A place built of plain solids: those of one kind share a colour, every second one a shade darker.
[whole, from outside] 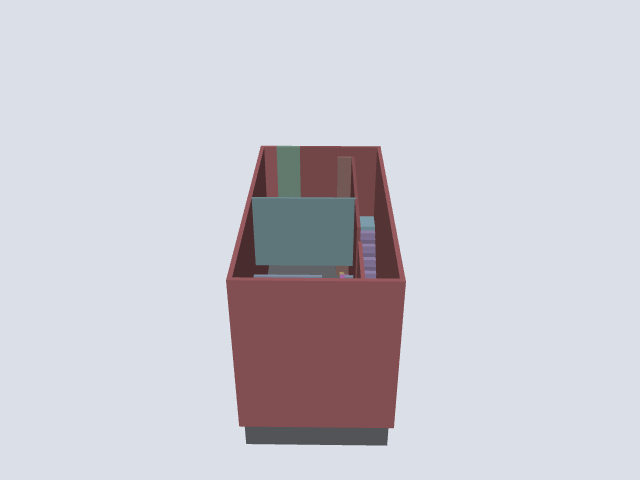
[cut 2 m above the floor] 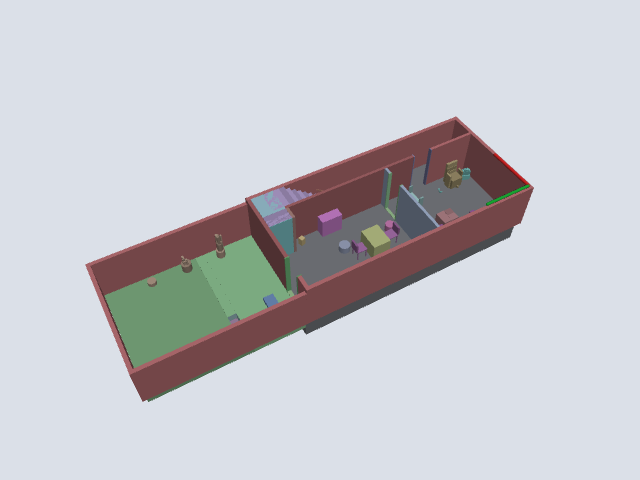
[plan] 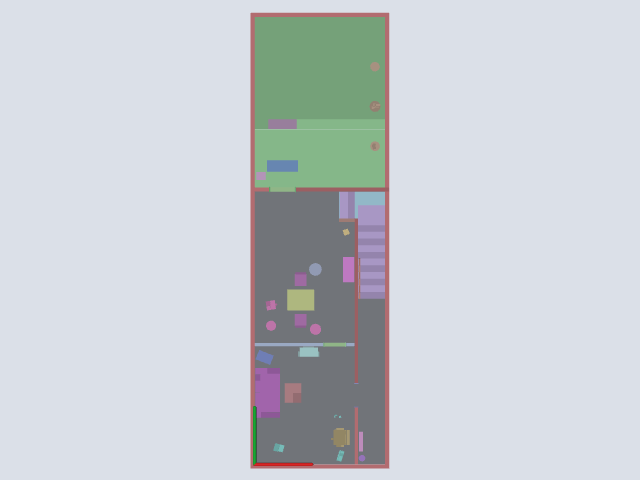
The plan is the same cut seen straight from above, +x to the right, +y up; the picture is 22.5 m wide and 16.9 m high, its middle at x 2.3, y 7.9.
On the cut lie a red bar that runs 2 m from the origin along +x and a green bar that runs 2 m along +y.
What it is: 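A terraced town house, two up and two down, 4.6 m between the party walls, 9.6 m deep; a hall 0.95 m wide; a stair of 16 risers of 181 mm on goings of 235 mm, 0.95 m wide, between walls, up a first flight to a quarter landing in the house's back corner, then a quarter turn and a short second flight along the back wall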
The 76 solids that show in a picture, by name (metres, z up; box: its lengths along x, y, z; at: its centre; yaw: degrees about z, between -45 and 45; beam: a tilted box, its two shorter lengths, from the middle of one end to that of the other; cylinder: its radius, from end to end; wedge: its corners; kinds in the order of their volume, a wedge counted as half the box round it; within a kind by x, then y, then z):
{
 "wall_1": {"box": [0.15, 9.9, 5.55], "at": [-0.07, 4.8, 2.72]},
 "wall_2": {"box": [0.15, 6.3, 1.85], "at": [-0.07, 12.75, 0.88]},
 "wall_3": {"box": [0.66, 0.15, 5.55], "at": [0.18, 9.68, 2.72]},
 "wall_4": {"box": [4.89, 0.15, 5.55], "at": [2.29, -0.07, 2.72]},
 "wall_5": {"box": [4.89, 0.15, 1.85], "at": [2.29, 15.83, 0.88]},
 "wall_6": {"box": [3.29, 0.15, 5.55], "at": [3.09, 9.68, 2.72]},
 "wall_7": {"box": [0.12, 2.0, 5.55], "at": [3.58, 1.0, 2.72]},
 "wall_8": {"box": [0.12, 5.79, 5.55], "at": [3.58, 5.76, 2.72]},
 "wall_9": {"box": [0.15, 9.9, 5.55], "at": [4.66, 4.8, 2.72]},
 "wall_10": {"box": [0.15, 6.3, 1.85], "at": [4.66, 12.75, 0.88]},
 "ground_1": {"box": [0.48, 0.35, 0.5], "at": [0.24, 11.98, -0.25]},
 "ground_2": {"box": [4.59, 2.06, 0.5], "at": [2.29, 10.77, -0.25]},
 "ground_3": {"box": [4.59, 3.6, 0.5], "at": [2.29, 13.95, -0.25]},
 "ground_4": {"box": [3.11, 0.35, 0.5], "at": [3.03, 11.98, -0.25]},
 "tread_1": {"box": [0.3, 0.95, 2.77], "at": [3.14, 9.13, 1.33]},
 "tread_2": {"box": [0.53, 0.95, 2.59], "at": [3.26, 9.13, 1.24]},
 "tread_3": {"box": [0.95, 0.71, 0.23], "at": [4.11, 6.19, 0.07]},
 "tread_4": {"box": [0.95, 0.71, 0.41], "at": [4.11, 6.42, 0.16]},
 "tread_5": {"box": [0.95, 0.71, 0.59], "at": [4.11, 6.66, 0.25]},
 "tread_6": {"box": [0.95, 0.71, 0.77], "at": [4.11, 6.89, 0.34]},
 "tread_7": {"box": [0.95, 0.71, 0.96], "at": [4.11, 7.13, 0.43]},
 "tread_8": {"box": [0.95, 0.71, 1.14], "at": [4.11, 7.36, 0.52]},
 "tread_9": {"box": [0.95, 0.71, 1.32], "at": [4.11, 7.6, 0.61]},
 "tread_10": {"box": [0.95, 0.71, 1.5], "at": [4.11, 7.83, 0.7]},
 "tread_11": {"box": [0.95, 0.71, 1.68], "at": [4.11, 8.07, 0.79]},
 "tread_12": {"box": [0.95, 0.71, 1.86], "at": [4.11, 8.3, 0.88]},
 "tread_13": {"box": [0.95, 0.71, 2.04], "at": [4.11, 8.54, 0.97]},
 "tread_14": {"box": [0.95, 0.71, 2.22], "at": [4.11, 8.77, 1.06]},
 "quarter_landing_1": {"box": [1.07, 0.95, 2.41], "at": [4.05, 9.13, 1.15]},
 "bedroom_front_wall_1": {"box": [3.58, 0.12, 2.7], "at": [1.79, 4.94, 4.15]},
 "kitchen_wall_1": {"box": [2.42, 0.12, 2.85], "at": [1.21, 4.22, 1.37]},
 "kitchen_wall_2": {"box": [0.3, 0.12, 2.85], "at": [3.37, 4.22, 1.37]},
 "slotfit_sofa_1": {"box": [0.17, 0.45, 0.79], "at": [0.11, 2.29, 0.34]},
 "slotfit_sofa_2": {"box": [0.17, 0.42, 0.79], "at": [0.11, 2.73, 0.34]},
 "slotfit_sofa_3": {"box": [0.2, 0.42, 0.79], "at": [0.12, 1.85, 0.34]},
 "slotfit_sofa_4": {"box": [0.42, 0.22, 0.79], "at": [0.23, 3.28, 0.34]},
 "slotfit_sofa_5": {"box": [0.69, 1.35, 0.52], "at": [0.54, 2.52, 0.21]},
 "slotfit_sofa_6": {"box": [0.45, 0.2, 0.79], "at": [0.67, 1.74, 0.34]},
 "slotfit_sofa_7": {"box": [0.45, 0.2, 0.79], "at": [0.67, 3.29, 0.34]},
 "kitchen_table_1": {"box": [0.96, 0.75, 0.78], "at": [1.62, 5.79, 0.34]},
 "back_wall_over_door_1": {"box": [0.96, 0.15, 2.74], "at": [0.98, 9.68, 4.13]},
 "south_wall_1": {"box": [0.55, 0.12, 5.55], "at": [3.25, 8.6, 2.72]},
 "slotfit_storage_1": {"box": [0.65, 0.34, 1.64], "at": [1.91, 3.95, 0.77]},
 "slotfit_kitchen_wall_table_1": {"box": [0.4, 0.89, 0.9], "at": [3.31, 6.86, 0.4]},
 "yard_feature_bottom_1": {"box": [1.0, 0.35, 0.9], "at": [0.98, 11.98, -0.75]},
 "slotfit_chair_1": {"box": [0.17, 0.07, 0.72], "at": [2.96, 1.25, 0.31]},
 "slotfit_chair_2": {"box": [0.42, 0.53, 0.51], "at": [2.98, 0.95, 0.2]},
 "slotfit_chair_3": {"box": [0.05, 0.53, 0.84], "at": [3.25, 0.95, 0.37]},
 "slotfit_chair_4": {"box": [0.1, 0.53, 1.07], "at": [3.3, 0.95, 0.49]},
 "slotfit_low_table_1": {"box": [0.29, 0.34, 0.46], "at": [1.21, 2.34, 0.18]},
 "slotfit_low_table_2": {"box": [0.58, 0.35, 0.46], "at": [1.35, 2.69, 0.18]},
 "slotfit_low_table_3": {"box": [0.29, 0.34, 0.46], "at": [1.5, 2.34, 0.18]},
 "clutter_kitchen_1": {"cylinder": 0.18, "from": [0.58, 4.88, -0.05], "to": [0.58, 4.88, 0.44]},
 "clutter_kitchen_2": {"box": [0.17, 0.32, 0.68], "at": [0.64, 5.61, 0.29], "yaw": 9.1},
 "clutter_kitchen_3": {"cylinder": 0.19, "from": [2.14, 4.75, -0.05], "to": [2.14, 4.75, 0.34]},
 "own_plant_yard_1": {"cylinder": 0.17, "from": [4.24, 11.2, -0.05], "to": [4.24, 11.2, 0.34]},
 "own_plant_yard_2": {"cylinder": 0.19, "from": [4.24, 12.6, -0.05], "to": [4.24, 12.6, 0.36]},
 "own_plant_yard_3": {"cylinder": 0.17, "from": [4.24, 14.0, -0.05], "to": [4.24, 14.0, 0.17]},
 "yard_step_1": {"box": [1.09, 0.41, 0.2], "at": [0.98, 10.5, 0.05]},
 "box_cardboard_1": {"box": [0.55, 0.35, 0.35], "at": [0.35, 3.77, 0.12], "yaw": -21.2},
 "own_bin_1": {"box": [0.34, 0.28, 0.68], "at": [0.22, 10.15, 0.29]},
 "radiator_1": {"box": [0.14, 0.7, 0.6], "at": [3.75, 0.8, 0.42]},
 "own_basket_passage_1": {"cylinder": 0.22, "from": [2.14, 6.87, -0.05], "to": [2.14, 6.87, 0.3]},
 "under_head_face_1": {"box": [0.02, 0.95, 2.85], "at": [2.98, 9.13, 1.37]},
 "side_chair_1": {"box": [0.38, 0.08, 0.38], "at": [1.62, 4.85, 0.65]},
 "side_chair_2": {"box": [0.42, 0.42, 0.04], "at": [1.62, 5.09, 0.43]},
 "side_chair_3": {"box": [0.42, 0.42, 0.04], "at": [1.62, 6.49, 0.43]},
 "side_chair_4": {"box": [0.38, 0.08, 0.38], "at": [1.62, 6.73, 0.65]},
 "doorframe_kitchen_1": {"box": [0.043, 0.16, 2.15], "at": [2.44, 4.22, 1.02]},
 "doorframe_kitchen_2": {"box": [0.043, 0.16, 2.15], "at": [3.2, 4.22, 1.02]},
 "threshold_1": {"box": [0.94, 0.16, 0.08], "at": [0.98, 9.68, -0.01]},
 "threshold_2": {"box": [0.8, 0.13, 0.07], "at": [2.82, 4.22, -0.01]},
 "doorframe_back_1": {"box": [0.04, 0.19, 2.15], "at": [1.43, 9.68, 1.02]},
 "own_bin_waste_kitchen_1": {"box": [0.2, 0.2, 0.39], "at": [3.22, 8.18, 0.15], "yaw": 20.0},
 "doorframe_front_room_1": {"box": [0.16, 0.039, 2.15], "at": [3.58, 2.02, 1.02]},
 "yard_feature_wall_1": {"box": [0.05, 0.35, 0.3], "at": [1.5, 11.98, -0.15]}
}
